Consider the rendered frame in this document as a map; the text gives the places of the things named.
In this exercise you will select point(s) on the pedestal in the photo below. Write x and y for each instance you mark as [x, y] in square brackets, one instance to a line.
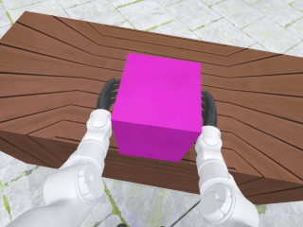
[53, 69]

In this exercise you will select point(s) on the left robot forearm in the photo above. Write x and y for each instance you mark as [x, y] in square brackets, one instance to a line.
[95, 143]

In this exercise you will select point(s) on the left robot upper arm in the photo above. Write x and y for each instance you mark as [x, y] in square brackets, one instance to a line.
[70, 195]

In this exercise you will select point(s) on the left robot hand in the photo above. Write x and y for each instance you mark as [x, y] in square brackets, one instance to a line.
[105, 97]

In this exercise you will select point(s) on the right robot forearm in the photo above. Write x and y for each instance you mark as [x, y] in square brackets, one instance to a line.
[209, 161]

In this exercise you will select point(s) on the right robot upper arm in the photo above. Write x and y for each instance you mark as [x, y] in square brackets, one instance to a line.
[222, 206]

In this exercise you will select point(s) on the right robot hand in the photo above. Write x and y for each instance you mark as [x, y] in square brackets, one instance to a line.
[209, 114]

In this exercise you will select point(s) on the carton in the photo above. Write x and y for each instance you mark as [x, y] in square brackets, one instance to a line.
[158, 108]

